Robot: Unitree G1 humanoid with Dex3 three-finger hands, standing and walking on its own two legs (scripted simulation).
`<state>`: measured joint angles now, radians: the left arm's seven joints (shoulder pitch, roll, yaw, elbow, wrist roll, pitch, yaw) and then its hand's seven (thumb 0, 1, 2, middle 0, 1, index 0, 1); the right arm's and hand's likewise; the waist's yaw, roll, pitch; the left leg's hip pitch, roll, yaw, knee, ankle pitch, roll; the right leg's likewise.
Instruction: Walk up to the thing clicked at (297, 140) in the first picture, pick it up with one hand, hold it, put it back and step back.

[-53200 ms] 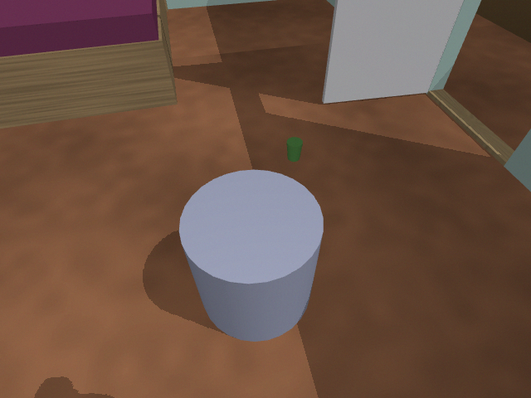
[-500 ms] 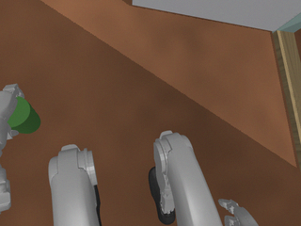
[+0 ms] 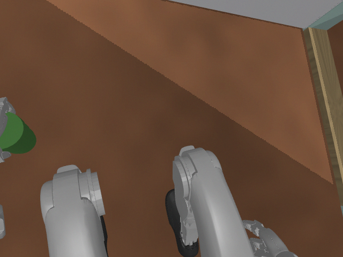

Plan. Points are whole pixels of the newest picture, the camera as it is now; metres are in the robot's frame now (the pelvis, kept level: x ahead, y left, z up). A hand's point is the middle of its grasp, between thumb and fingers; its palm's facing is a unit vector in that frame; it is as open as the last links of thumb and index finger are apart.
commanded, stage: rest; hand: left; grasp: from above
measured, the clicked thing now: (12, 136) +0.41 +0.33 -0.25
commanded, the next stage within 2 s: open in 0.02 s
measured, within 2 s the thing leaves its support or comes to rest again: neither
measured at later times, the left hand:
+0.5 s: hand out of the picture +0.41 +0.34 -0.21, palm faces -0.43 -0.13 -0.90, open 12.7 cm
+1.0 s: hand out of the picture +0.40 +0.34 -0.21, palm faces -0.44 -0.13 -0.89, open 13.3 cm
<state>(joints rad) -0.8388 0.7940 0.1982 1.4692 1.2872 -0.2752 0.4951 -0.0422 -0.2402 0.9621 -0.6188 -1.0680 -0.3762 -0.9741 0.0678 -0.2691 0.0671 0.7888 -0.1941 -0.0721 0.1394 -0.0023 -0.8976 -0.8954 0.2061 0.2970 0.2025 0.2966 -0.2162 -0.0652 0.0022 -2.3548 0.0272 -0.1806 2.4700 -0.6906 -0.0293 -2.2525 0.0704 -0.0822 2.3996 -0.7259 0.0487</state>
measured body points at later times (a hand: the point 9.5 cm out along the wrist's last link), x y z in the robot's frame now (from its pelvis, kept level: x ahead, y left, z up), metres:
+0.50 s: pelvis -0.01 +0.00 -0.01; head +0.23 +0.09 +0.36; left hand +0.42 +0.35 -0.16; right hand +0.06 -0.28 -0.10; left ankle +0.07 +0.14 -0.28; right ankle +0.09 -0.12 -0.28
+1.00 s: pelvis +0.00 +0.00 -0.01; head +0.24 +0.10 +0.36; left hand +0.42 +0.35 -0.16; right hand +0.07 -0.27 -0.10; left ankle +0.07 +0.14 -0.28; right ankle +0.09 -0.12 -0.28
